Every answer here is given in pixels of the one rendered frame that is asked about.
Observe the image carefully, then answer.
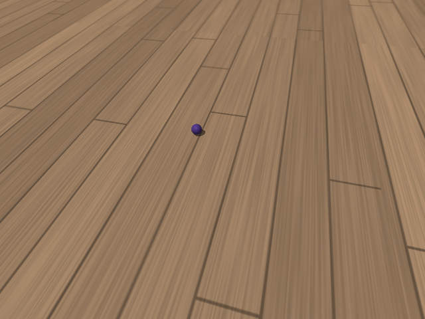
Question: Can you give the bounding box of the ball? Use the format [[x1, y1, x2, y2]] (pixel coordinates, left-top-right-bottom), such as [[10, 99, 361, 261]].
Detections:
[[191, 124, 202, 134]]

